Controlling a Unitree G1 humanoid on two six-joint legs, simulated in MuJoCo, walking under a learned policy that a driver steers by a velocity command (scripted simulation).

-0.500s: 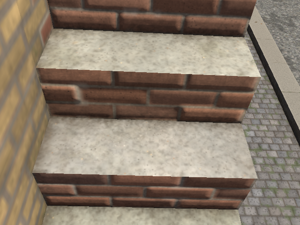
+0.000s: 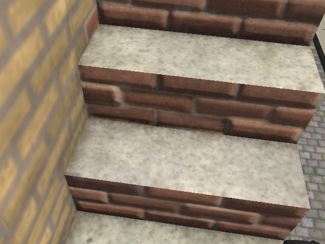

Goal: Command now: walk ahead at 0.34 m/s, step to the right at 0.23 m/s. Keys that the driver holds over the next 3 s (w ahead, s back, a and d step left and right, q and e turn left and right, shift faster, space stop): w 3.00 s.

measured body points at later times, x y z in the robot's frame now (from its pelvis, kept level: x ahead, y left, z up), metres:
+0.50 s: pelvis +0.00 +0.12 -0.12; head +0.07 +0.20 +0.32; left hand +0.24 +0.28 -0.25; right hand -0.01 -0.13 -0.21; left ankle -0.11 +0.29 -0.86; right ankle +0.10 +0.00 -0.63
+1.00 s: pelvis -0.02 +0.06 -0.15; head +0.00 +0.09 +0.30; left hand +0.29 +0.18 -0.16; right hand -0.14 -0.15 -0.28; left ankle -0.15 +0.25 -0.88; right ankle +0.06 -0.09 -0.68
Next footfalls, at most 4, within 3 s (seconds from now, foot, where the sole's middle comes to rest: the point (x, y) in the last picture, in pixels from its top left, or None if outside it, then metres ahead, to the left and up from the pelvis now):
0.26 left None -0.08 0.29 -0.92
0.56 right None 0.15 0.01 -0.71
0.82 left None -0.11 0.24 -0.92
0.98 right None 0.09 -0.10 -0.69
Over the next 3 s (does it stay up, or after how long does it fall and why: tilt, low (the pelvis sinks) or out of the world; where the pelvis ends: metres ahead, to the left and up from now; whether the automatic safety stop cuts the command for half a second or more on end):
stays up -0.16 -0.02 -0.14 its command is cut before an obstacle after 0.3 s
